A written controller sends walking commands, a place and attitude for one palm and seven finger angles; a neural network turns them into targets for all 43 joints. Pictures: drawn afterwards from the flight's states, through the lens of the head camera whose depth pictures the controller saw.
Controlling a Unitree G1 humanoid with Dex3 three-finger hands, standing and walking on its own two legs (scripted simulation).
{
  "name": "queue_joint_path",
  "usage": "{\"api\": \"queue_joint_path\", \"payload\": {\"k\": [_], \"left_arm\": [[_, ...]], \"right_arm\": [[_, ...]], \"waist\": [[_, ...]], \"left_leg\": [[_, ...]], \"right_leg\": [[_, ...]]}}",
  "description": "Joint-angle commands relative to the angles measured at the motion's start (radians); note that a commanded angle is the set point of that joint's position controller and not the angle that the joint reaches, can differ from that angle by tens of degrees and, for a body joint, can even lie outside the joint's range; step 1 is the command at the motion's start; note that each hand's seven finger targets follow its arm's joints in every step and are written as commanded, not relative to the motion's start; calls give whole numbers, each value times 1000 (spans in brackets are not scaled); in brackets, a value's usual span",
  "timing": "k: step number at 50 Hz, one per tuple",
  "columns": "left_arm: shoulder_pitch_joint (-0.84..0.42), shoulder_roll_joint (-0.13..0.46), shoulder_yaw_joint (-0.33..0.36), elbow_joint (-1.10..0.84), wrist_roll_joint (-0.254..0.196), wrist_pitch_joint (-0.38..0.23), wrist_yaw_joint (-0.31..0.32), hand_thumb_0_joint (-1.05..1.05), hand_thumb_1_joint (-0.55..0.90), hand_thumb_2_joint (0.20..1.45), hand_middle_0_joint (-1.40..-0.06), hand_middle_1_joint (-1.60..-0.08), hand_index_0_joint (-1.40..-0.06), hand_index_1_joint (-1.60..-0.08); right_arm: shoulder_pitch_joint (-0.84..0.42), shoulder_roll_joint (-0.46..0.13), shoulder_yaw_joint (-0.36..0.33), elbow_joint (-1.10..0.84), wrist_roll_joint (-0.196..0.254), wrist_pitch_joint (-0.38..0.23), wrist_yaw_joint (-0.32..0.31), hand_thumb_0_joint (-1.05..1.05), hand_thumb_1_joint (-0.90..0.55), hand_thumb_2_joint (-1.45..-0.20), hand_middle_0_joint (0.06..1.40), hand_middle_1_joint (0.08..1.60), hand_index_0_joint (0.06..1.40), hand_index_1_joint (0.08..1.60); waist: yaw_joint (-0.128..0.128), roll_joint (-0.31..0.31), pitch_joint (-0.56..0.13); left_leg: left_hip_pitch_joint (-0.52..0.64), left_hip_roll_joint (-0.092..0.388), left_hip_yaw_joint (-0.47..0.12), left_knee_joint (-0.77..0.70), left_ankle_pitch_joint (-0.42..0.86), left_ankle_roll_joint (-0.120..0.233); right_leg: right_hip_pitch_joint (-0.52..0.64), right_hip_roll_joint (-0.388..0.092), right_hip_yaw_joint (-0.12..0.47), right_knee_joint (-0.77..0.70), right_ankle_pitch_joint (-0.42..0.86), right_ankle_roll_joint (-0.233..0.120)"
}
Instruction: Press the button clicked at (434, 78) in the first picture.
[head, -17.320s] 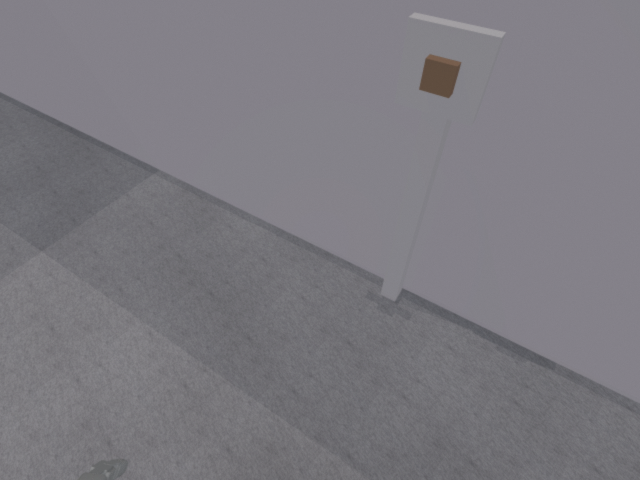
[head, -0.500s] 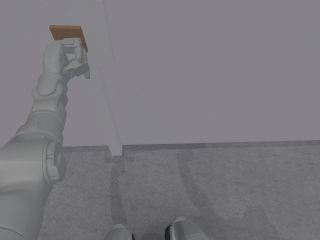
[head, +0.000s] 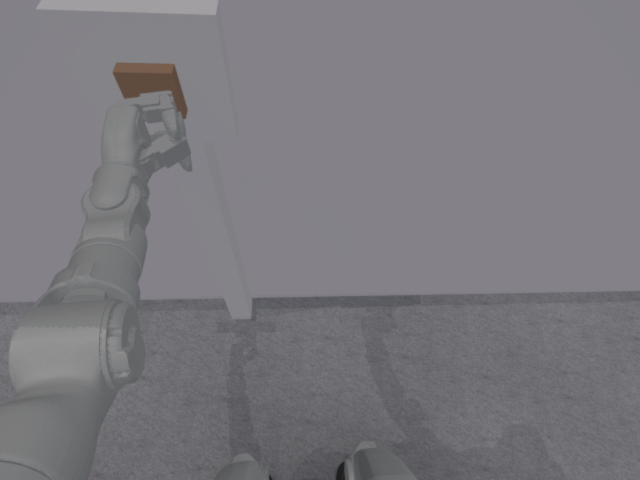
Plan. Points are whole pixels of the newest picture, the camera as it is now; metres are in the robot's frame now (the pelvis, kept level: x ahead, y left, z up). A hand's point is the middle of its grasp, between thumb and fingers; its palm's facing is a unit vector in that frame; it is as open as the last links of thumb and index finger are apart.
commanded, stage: pull the fist back off the button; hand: left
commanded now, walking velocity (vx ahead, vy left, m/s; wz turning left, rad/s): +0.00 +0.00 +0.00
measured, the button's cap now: (153, 89) +0.56 +0.16 +0.15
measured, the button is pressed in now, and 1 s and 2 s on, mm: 3 0 0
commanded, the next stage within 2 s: draw the hand back to the body in 0.68 s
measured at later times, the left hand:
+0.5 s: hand (175, 182) +0.44 +0.13 +0.11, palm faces -0.04 -1.00 -0.02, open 3.1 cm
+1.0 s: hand (161, 204) +0.40 +0.14 +0.13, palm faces -0.05 -1.00 -0.03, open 3.1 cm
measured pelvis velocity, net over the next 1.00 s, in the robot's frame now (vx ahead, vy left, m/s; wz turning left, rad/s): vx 0.03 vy -0.02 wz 0.00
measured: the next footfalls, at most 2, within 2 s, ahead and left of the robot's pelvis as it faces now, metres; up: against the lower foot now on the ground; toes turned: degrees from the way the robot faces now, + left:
none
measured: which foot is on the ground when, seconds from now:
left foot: down 0.00-1.00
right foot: down 0.00-1.00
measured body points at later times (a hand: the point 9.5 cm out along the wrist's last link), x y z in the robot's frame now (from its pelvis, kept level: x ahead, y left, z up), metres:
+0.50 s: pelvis +0.04 -0.01 +0.02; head +0.08 -0.02 +0.46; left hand +0.44 +0.19 +0.11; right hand +0.14 -0.27 -0.10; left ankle +0.03 +0.10 -0.70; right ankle +0.03 -0.12 -0.70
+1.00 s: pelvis +0.03 -0.02 +0.02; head +0.05 -0.04 +0.47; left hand +0.39 +0.19 +0.14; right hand +0.16 -0.26 -0.08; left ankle +0.03 +0.10 -0.70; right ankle +0.03 -0.12 -0.70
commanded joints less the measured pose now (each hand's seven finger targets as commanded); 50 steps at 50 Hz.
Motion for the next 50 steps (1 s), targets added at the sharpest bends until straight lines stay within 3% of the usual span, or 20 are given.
{"api": "queue_joint_path", "payload": {"k": [1, 4, 7, 9, 10, 13, 15, 19, 21, 24, 27, 29, 32, 36, 38, 39, 44, 45, 49, 50], "left_arm": [[-454, 190, 32, -287, -33, -59, 19, 0, 900, 900, -1300, -1500, -1300, -1500], [-403, 126, -15, -316, -39, -56, 9, 0, 900, 900, -1300, -1500, -1300, -1500], [-316, 153, 19, -357, -50, -50, 7, 0, 900, 900, -1300, -1500, -1300, -1500], [-270, 162, 23, -431, -52, -57, 0, 0, 900, 900, -1300, -1500, -1300, -1500], [-225, 122, -2, -454, -53, -53, -5, 0, 900, 900, -1300, -1500, -1300, -1500], [-94, 98, -4, -517, -78, -26, -14, 0, 900, 900, -1300, -1500, -1300, -1500], [-58, 50, -44, -572, -89, -8, -21, 0, 900, 900, -1300, -1500, -1300, -1500], [32, 86, -15, -668, -98, 20, -16, 0, 900, 900, -1300, -1500, -1300, -1500], [48, 26, -67, -744, -101, 20, -20, 0, 900, 900, -1300, -1500, -1300, -1500], [114, 35, -62, -822, -116, 21, -23, 0, 900, 900, -1300, -1500, -1300, -1500], [166, -11, -98, -865, -123, 38, -32, 0, 900, 900, -1300, -1500, -1300, -1500], [213, -3, -99, -877, -124, 52, -34, 0, 900, 900, -1300, -1500, -1300, -1500], [141, 1, -106, -854, -125, 74, -33, 0, 900, 900, -1300, -1500, -1300, -1500], [77, -14, -128, -840, -122, 70, -28, 0, 900, 900, -1300, -1500, -1300, -1500], [90, -17, -125, -828, -120, 60, -28, 0, 900, 900, -1300, -1500, -1300, -1500], [85, -14, -127, -808, -118, 58, -28, 0, 900, 900, -1300, -1500, -1300, -1500], [298, 46, -53, -874, -134, 73, -45, 0, 900, 900, -1300, -1500, -1300, -1500], [344, 43, -46, -904, -142, 81, -50, 0, 900, 900, -1300, -1500, -1300, -1500], [428, 65, -23, -990, -163, 126, -62, 0, 900, 900, -1300, -1500, -1300, -1500], [428, 52, -35, -1041, -170, 135, -68, 0, 900, 900, -1300, -1500, -1300, -1500]], "right_arm": [[98, -169, -71, -86, 7, -16, -4, 0, -900, -900, 200, 300, 200, 300], [75, -154, -68, -99, 16, -6, -4, 0, -900, -900, 200, 300, 200, 300], [57, -154, -73, -113, 22, 1, -6, 0, -900, -900, 200, 300, 200, 300], [40, -146, -72, -129, 25, 6, -8, 0, -900, -900, 200, 300, 200, 300], [28, -138, -71, -140, 28, 8, -6, 0, -900, -900, 200, 300, 200, 300], [4, -132, -76, -159, 36, 16, -5, 0, -900, -900, 200, 300, 200, 300], [-18, -125, -73, -170, 42, 19, -5, 0, -900, -900, 200, 300, 200, 300], [-44, -126, -73, -182, 44, 23, -11, 0, -900, -900, 200, 300, 200, 300], [-71, -111, -70, -191, 47, 19, -13, 0, -900, -900, 200, 300, 200, 300], [-87, -112, -71, -194, 45, 12, -18, 0, -900, -900, 200, 300, 200, 300], [-122, -103, -66, -199, 49, 4, -21, 0, -900, -900, 200, 300, 200, 300], [-134, -107, -63, -201, 49, 4, -23, 0, -900, -900, 200, 300, 200, 300], [-153, -109, -57, -188, 52, 6, -32, 0, -900, -900, 200, 300, 200, 300], [-167, -104, -49, -181, 50, 1, -39, 0, -900, -900, 200, 300, 200, 300], [-170, -103, -50, -181, 48, -5, -39, 0, -900, -900, 200, 300, 200, 300], [-164, -106, -49, -179, 46, -4, -39, 0, -900, -900, 200, 300, 200, 300], [-192, -104, -45, -223, 47, -10, -31, 0, -900, -900, 200, 300, 200, 300], [-207, -99, -45, -236, 51, -12, -29, 0, -900, -900, 200, 300, 200, 300], [-238, -101, -41, -259, 59, -15, -36, 0, -900, -900, 200, 300, 200, 300], [-248, -98, -40, -264, 61, -19, -39, 0, -900, -900, 200, 300, 200, 300]], "waist": [[3, 32, -412], [11, 44, -366], [37, -4, -386], [61, 28, -415], [66, 51, -421], [83, -16, -397], [80, -11, -368], [99, -37, -339], [95, 9, -346], [103, -44, -363], [109, -11, -338], [111, -28, -310], [92, -48, -247], [84, -29, -256], [97, 1, -286], [92, -31, -292], [164, -38, -348], [173, -42, -327], [176, -83, -244], [172, -60, -244]], "left_leg": [[338, -20, -79, -132, 133, -3], [337, -23, -70, -140, 140, -4], [333, -27, -54, -143, 179, 0], [350, -31, -46, -143, 231, -1], [379, -30, -44, -143, 268, -3], [368, -28, -29, -150, 308, 1], [372, -31, -22, -157, 314, 3], [364, -36, -17, -168, 322, 7], [408, -37, -15, -169, 348, 6], [428, -37, -21, -171, 372, 9], [443, -41, -21, -181, 365, 6], [435, -42, -24, -188, 350, 7], [413, -47, -30, -199, 272, 6], [428, -50, -39, -199, 248, 6], [445, -51, -43, -197, 259, 2], [439, -50, -44, -193, 258, 4], [435, -50, -36, -222, 319, 3], [430, -49, -29, -231, 318, 4], [412, -46, -22, -265, 259, 9], [426, -47, -19, -275, 256, 9]], "right_leg": [[142, 49, 29, -119, 121, -11], [154, 49, 27, -123, 139, -15], [226, 49, 36, -127, 205, -12], [277, 47, 39, -117, 267, -16], [274, 47, 36, -113, 297, -18], [332, 47, 37, -125, 366, -13], [337, 44, 37, -135, 385, -11], [391, 37, 41, -146, 422, -10], [386, 33, 42, -149, 448, -9], [422, 33, 40, -150, 480, -7], [418, 27, 39, -158, 482, -6], [423, 25, 38, -166, 467, -8], [387, 21, 39, -187, 399, -2], [375, 17, 40, -190, 357, -5], [376, 18, 38, -183, 352, -10], [381, 19, 40, -182, 349, -9], [504, 13, 41, -176, 432, -13], [510, 12, 43, -184, 443, -11], [520, 13, 48, -224, 383, -4], [522, 10, 49, -232, 382, -3]]}}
